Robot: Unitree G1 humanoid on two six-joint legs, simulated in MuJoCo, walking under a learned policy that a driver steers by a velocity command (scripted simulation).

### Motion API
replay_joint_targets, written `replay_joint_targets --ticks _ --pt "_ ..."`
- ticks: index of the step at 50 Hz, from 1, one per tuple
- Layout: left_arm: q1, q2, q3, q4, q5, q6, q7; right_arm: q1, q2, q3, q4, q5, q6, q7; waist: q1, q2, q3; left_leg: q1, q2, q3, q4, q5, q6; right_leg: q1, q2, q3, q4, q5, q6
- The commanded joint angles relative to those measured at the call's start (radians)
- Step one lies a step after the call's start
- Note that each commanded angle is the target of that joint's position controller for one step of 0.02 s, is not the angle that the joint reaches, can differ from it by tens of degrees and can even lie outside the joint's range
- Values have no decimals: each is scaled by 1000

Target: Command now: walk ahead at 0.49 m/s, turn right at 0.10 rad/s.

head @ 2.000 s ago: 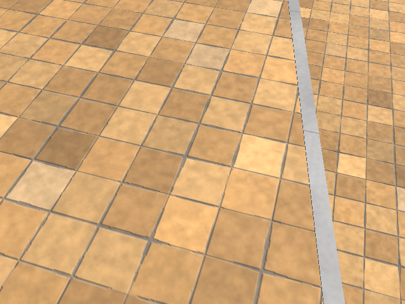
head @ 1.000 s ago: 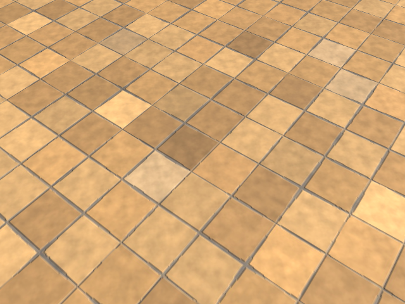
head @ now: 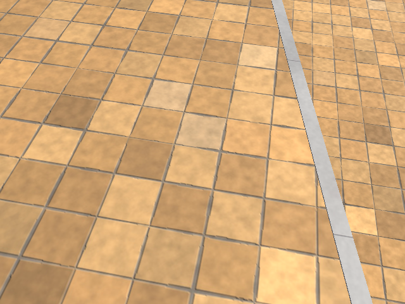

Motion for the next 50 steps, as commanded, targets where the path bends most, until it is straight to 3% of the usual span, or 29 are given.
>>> replay_joint_targets --ticks 1,5,8,11,15,16,17,18,19,20,21,22,23,24,26,29,35,40,43,44,45,46,47,48,49,50 --pt "-20 70 23 -84 5 -14 -3 28 -93 -22 -33 -1 -13 -3 2 143 -26 181 254 -318 -287 52 188 -209 -97 22 -37 80 11" --pt "-116 36 7 -106 19 -15 -3 53 -142 -35 6 11 -14 -13 -9 104 11 162 239 -194 -328 220 194 -240 -110 -9 -254 228 43" --pt "-229 14 -3 -124 13 -29 -14 90 -161 -37 33 20 -2 -19 -52 102 29 168 206 -120 -328 230 160 -182 -81 -43 -471 392 43" --pt "-321 20 -1 -150 2 -37 -29 157 -180 -40 68 29 10 -20 -89 102 44 228 237 -127 -312 204 152 -156 -57 -54 -580 442 31" --pt "-340 48 13 -168 3 -44 -48 171 -198 -48 93 31 35 -26 -62 110 39 363 293 -147 -225 330 123 -134 -34 -53 -656 330 -23" --pt "-302 62 22 -161 6 -44 -46 153 -209 -52 92 36 41 -30 -30 121 10 381 288 -136 -163 473 110 -68 -13 -71 -669 290 -41" --pt "-194 92 40 -132 10 -43 -42 134 -203 -49 88 35 50 -33 35 103 -68 366 251 -95 -21 630 85 94 18 -105 -700 312 -68" --pt "-30 143 64 -92 13 -38 -34 128 -164 -33 82 25 52 -38 110 98 -194 241 205 -64 184 587 54 376 -33 -52 -671 365 -111" --pt "108 238 82 -85 31 -32 -24 200 -77 0 42 3 43 -36 120 -107 -364 -142 77 -4 592 175 -13 806 -304 330 -655 360 -240" --pt "139 200 73 -66 4 -28 -28 239 -61 12 67 9 30 -25 119 -244 -482 -337 -9 -117 810 -381 -33 916 -399 663 -791 236 -329" --pt "87 131 50 -70 1 -28 -28 165 -157 -16 58 31 23 -15 124 -142 -328 -447 48 -163 895 -352 -19 807 -367 581 -829 135 -283" --pt "26 105 41 -76 4 -27 -26 66 -167 -18 29 40 19 -9 107 -64 -194 -461 91 -134 882 -261 -8 648 -330 440 -849 163 -252" --pt "-33 88 32 -73 7 -27 -30 22 -147 -15 13 33 19 -9 66 3 -103 -435 127 -115 818 -185 -9 496 -285 344 -885 236 -231" --pt "-69 64 25 -75 12 -29 -37 28 -136 -20 14 20 27 -9 26 -7 -68 -376 156 -122 764 -143 -14 394 -248 280 -917 298 -216" --pt "-98 55 26 -68 13 -42 -40 82 -99 -15 31 16 46 -9 -19 -37 -50 -285 165 -115 721 -95 -33 282 -220 208 -979 343 -219" --pt "-78 84 37 -38 14 -56 -33 17 -83 -12 11 8 61 -19 -20 -21 -2 -334 170 -109 610 7 -58 255 -205 117 -1022 455 -226" --pt "13 116 46 12 4 -37 -7 -196 -40 6 -37 10 42 -5 56 -18 39 -323 151 -59 246 260 -59 317 -170 10 -1049 423 -176" --pt "87 133 56 66 -13 -7 3 -310 -50 3 -80 22 30 15 89 -17 77 -341 127 -50 85 205 -30 469 -229 31 -1013 414 -162" --pt "60 156 67 77 -9 1 14 -237 -102 -18 -66 32 20 18 30 -64 21 -194 88 -24 37 101 14 526 -233 25 -897 641 -132" --pt "46 171 70 82 -12 7 17 -135 -117 -30 -38 21 13 12 -36 -39 -41 -47 54 12 1 91 38 509 -213 -4 -776 784 -119" --pt "58 136 54 78 5 7 19 30 -173 -56 6 16 11 2 -100 -14 -162 220 83 -18 22 130 71 403 -160 -42 -572 741 -90" --pt "130 40 21 41 21 -6 12 185 -279 -81 33 -14 12 -5 -110 167 -342 642 340 -381 45 109 199 39 -41 -95 -187 384 -19" --pt "164 8 7 56 16 -29 8 228 -257 -76 53 2 14 2 -105 317 -433 767 437 -729 -112 -82 281 -190 73 15 18 -236 7" --pt "73 107 34 47 -13 -44 1 183 -180 -52 49 11 14 1 -121 229 -300 678 404 -655 -151 -191 235 -305 12 69 112 -210 -3" --pt "-4 126 37 24 -22 -53 -1 103 -151 -42 38 15 15 -2 -98 178 -171 530 373 -521 -175 -154 200 -333 -41 32 94 -109 -14" --pt "-45 118 38 19 -10 -54 3 36 -124 -33 30 10 16 -1 -69 118 -95 389 332 -424 -206 -69 185 -297 -81 7 40 -23 -11"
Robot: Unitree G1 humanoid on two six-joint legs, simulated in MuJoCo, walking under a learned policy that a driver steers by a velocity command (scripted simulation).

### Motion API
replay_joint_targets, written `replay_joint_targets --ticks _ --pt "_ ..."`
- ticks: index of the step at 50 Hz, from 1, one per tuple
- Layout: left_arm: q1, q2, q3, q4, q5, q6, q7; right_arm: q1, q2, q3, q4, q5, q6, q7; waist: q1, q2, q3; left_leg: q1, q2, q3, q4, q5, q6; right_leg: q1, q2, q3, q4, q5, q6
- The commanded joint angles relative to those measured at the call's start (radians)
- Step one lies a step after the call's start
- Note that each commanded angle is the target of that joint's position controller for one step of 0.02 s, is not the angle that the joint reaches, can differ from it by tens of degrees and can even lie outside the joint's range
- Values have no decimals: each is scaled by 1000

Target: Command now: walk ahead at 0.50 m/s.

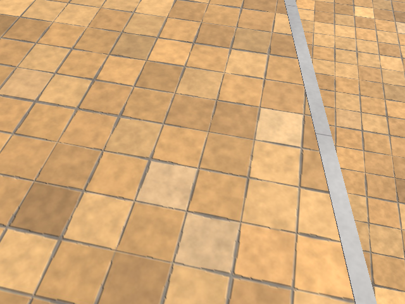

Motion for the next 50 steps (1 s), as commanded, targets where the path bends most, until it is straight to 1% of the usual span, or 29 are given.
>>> replay_joint_targets --ticks 1,2,5,11,15,19,20,21,22,23,24,25,26,27,28,30,32,35,37,40,42,43,44,45,46,47,48,49,50 --pt "-79 119 31 -104 8 -33 2 112 -104 -30 -12 -9 -6 -4 -63 94 -73 365 259 -370 -307 -6 170 -403 -115 30 94 142 -7" --pt "-54 100 30 -96 9 -22 2 95 -93 -27 -10 -16 -10 -2 -36 114 -69 304 239 -329 -338 36 168 -344 -130 33 72 179 -2" --pt "-52 64 25 -94 14 3 6 104 -117 -35 15 -9 -27 -4 -12 95 -41 233 223 -234 -394 164 190 -335 -139 19 1 249 25" --pt "-259 31 8 -146 17 -9 -8 188 -159 -41 66 1 -15 -27 -72 68 14 266 179 -110 -421 218 152 -355 -112 -17 -367 543 39" --pt "-380 34 2 -186 8 -18 -28 268 -177 -45 112 11 1 -30 -114 59 46 373 222 -116 -393 187 150 -369 -84 -28 -496 554 24" --pt "-387 59 8 -204 10 -27 -50 274 -192 -54 134 16 24 -38 -84 74 29 494 274 -132 -296 337 125 -334 -57 -34 -557 426 -26" --pt "-340 73 16 -192 8 -29 -49 258 -198 -55 132 20 29 -39 -52 86 -2 505 269 -125 -234 481 115 -256 -33 -57 -566 384 -44" --pt "-236 105 35 -163 14 -29 -45 231 -198 -55 125 22 39 -42 12 75 -79 488 229 -86 -92 645 90 -94 3 -92 -595 405 -71" --pt "-67 158 61 -117 16 -25 -36 228 -159 -38 121 15 41 -47 85 64 -208 362 179 -54 117 607 57 196 -36 -45 -573 459 -114" --pt "67 249 81 -108 32 -21 -29 320 -61 -4 98 1 31 -38 92 -127 -380 -53 51 -1 524 212 -12 656 -311 331 -546 452 -252" --pt "111 190 66 -93 8 -18 -30 348 -27 14 129 -3 22 -29 105 -240 -490 -247 -54 -123 743 -403 -28 765 -418 653 -702 304 -315" --pt "67 130 47 -89 4 -15 -29 254 -146 -23 107 36 14 -20 112 -133 -329 -346 -5 -199 837 -381 -7 636 -389 570 -740 204 -267" --pt "-14 108 39 -102 9 -14 -25 163 -162 -28 71 47 9 -17 84 -72 -194 -367 47 -172 821 -289 4 466 -360 424 -763 203 -226" --pt "-83 73 28 -104 18 -17 -29 124 -146 -29 61 37 13 -17 46 -29 -103 -334 83 -161 763 -215 2 311 -317 317 -811 242 -201" --pt "-135 47 20 -107 28 -26 -32 137 -133 -37 65 23 25 -22 3 -65 -60 -264 109 -164 704 -162 -5 200 -276 232 -844 349 -180" --pt "-177 31 17 -94 35 -40 -36 215 -89 -35 97 15 50 -32 -51 -83 -47 -131 98 -152 664 -138 -34 79 -237 102 -865 648 -179" --pt "-183 46 19 -73 41 -50 -32 216 -68 -34 94 5 64 -43 -75 -71 -42 -113 76 -147 600 -96 -56 42 -223 5 -853 918 -190" --pt "-201 54 18 -53 40 -41 -8 131 -30 -17 68 -12 64 -40 -71 -67 -50 -74 86 -116 323 73 -69 47 -172 -103 -844 987 -162" --pt "-164 79 23 -30 33 -26 7 56 -13 -5 56 -15 56 -26 -30 -70 -70 -24 81 -76 182 167 -73 80 -165 -119 -840 969 -156" --pt "-113 105 30 14 20 -2 14 -4 -41 -8 39 -12 57 -22 -2 -63 -71 -18 73 -75 83 148 -70 168 -205 -71 -803 908 -164" --pt "-118 106 33 29 15 17 16 -11 -70 -17 38 -20 56 -21 -9 -65 -68 -8 64 -74 21 89 -48 207 -215 -42 -740 842 -151" --pt "-125 85 29 38 6 25 17 23 -71 -20 53 -23 54 -21 -35 -57 -73 44 56 -66 -63 141 -29 207 -203 -42 -690 777 -130" --pt "-76 65 24 57 14 27 17 59 -108 -33 70 -32 47 -24 -40 -21 -91 150 67 -86 -139 348 -6 181 -155 -56 -627 686 -86" --pt "-24 39 14 61 42 19 16 102 -177 -49 80 -38 44 -33 -18 66 -153 325 162 -173 -70 723 35 89 -91 -86 -521 514 -37" --pt "84 -36 -9 89 47 17 8 126 -141 -36 104 -45 53 -39 17 197 -250 508 278 -297 -14 817 179 -57 -37 -97 -414 185 22" --pt "28 -13 -9 90 36 31 8 128 -52 -16 108 -29 64 -38 -30 190 -275 466 306 -352 -60 656 236 -56 -25 -68 -376 -25 51" --pt "-39 6 -3 77 15 47 11 73 -30 -5 107 -30 70 -36 -23 189 -234 402 285 -353 -105 462 219 -73 -33 -46 -400 -62 53" --pt "-67 9 -2 77 15 65 19 11 -43 -5 102 -33 74 -35 -5 170 -196 328 257 -341 -133 300 182 -49 -41 -41 -454 -16 51" --pt "-67 17 -1 86 27 81 26 -54 -59 -8 90 -30 77 -33 17 154 -160 231 229 -312 -154 160 139 12 -47 -39 -538 83 42"
Over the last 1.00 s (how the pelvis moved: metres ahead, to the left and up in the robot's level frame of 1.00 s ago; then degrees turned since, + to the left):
0.56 0.01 -0.01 0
